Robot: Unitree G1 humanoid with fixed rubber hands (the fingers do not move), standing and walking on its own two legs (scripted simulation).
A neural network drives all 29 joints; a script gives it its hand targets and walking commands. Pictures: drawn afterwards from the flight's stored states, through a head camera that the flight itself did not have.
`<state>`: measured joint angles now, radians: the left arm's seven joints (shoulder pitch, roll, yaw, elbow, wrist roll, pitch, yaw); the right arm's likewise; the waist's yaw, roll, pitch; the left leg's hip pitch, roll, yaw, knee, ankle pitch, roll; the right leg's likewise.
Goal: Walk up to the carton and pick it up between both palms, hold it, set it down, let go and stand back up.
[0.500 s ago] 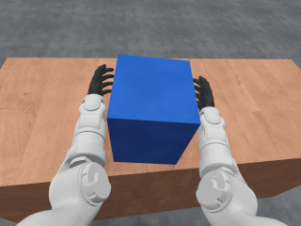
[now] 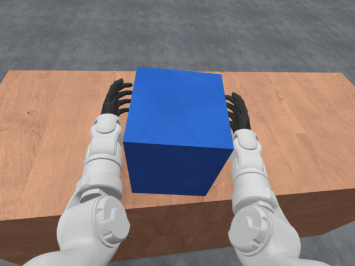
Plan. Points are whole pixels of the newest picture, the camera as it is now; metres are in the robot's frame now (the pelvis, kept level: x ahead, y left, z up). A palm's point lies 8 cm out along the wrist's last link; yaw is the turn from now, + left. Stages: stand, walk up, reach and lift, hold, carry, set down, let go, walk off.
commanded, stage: reach and lift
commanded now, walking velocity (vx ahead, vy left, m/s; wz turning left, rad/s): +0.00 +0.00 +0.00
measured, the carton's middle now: (174, 136) +0.43 +0.03 +0.04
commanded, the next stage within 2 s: none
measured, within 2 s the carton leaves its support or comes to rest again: neither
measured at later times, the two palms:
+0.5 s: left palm (115, 118) +0.41 +0.16 +0.11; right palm (247, 138) +0.39 -0.13 +0.11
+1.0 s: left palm (99, 111) +0.38 +0.18 +0.16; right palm (245, 132) +0.38 -0.11 +0.14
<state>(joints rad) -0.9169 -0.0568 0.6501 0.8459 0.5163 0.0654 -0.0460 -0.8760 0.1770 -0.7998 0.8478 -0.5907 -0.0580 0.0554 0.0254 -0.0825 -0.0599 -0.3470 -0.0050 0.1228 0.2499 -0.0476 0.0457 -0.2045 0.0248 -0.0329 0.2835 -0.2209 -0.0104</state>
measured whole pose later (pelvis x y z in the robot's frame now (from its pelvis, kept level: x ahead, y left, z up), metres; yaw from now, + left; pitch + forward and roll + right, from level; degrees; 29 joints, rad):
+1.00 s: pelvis -0.03 +0.02 +0.00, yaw -1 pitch -1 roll -1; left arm -0.88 -0.04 0.46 0.73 0.42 0.31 0.03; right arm -0.84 0.08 -0.56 0.96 -0.31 0.01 -0.01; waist 0.02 -0.09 -0.03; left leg -0.19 -0.01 0.14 0.25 -0.04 0.07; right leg -0.05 0.02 -0.02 0.26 -0.19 -0.01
